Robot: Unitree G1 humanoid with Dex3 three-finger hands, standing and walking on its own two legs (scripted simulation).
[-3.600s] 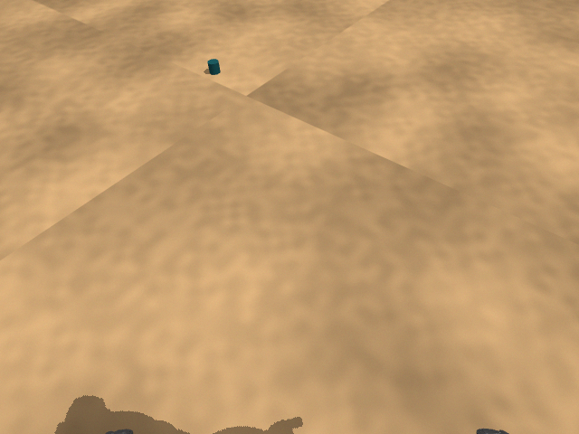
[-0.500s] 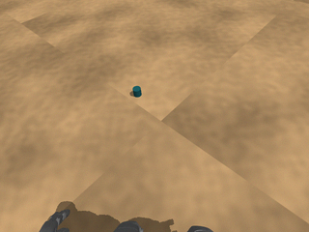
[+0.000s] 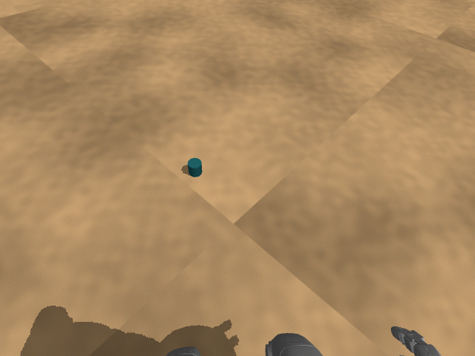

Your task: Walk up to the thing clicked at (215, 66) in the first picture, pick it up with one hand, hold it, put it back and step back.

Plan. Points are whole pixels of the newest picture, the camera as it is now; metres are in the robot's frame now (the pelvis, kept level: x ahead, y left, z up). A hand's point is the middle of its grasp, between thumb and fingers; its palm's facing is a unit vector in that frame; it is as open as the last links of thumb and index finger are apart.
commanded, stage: walk up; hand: left
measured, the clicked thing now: (195, 167) +1.09 +0.20 -0.73
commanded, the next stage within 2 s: none
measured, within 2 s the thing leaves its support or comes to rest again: neither
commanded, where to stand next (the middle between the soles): +0.71 -0.07 m, yaw +2 degrees
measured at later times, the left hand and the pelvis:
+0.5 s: hand (153, 265) +0.29 +0.18 -0.10, palm faces +0.00 -0.91 -0.41, open 7.3 cm; pelvis +0.20 -0.09 +0.01, yaw -1 degrees
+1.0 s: hand (148, 230) +0.40 +0.22 -0.16, palm faces -0.01 -0.95 -0.31, open 7.3 cm; pelvis +0.37 -0.05 +0.00, yaw +2 degrees
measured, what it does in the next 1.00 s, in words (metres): walks ahead: right foot, then left foot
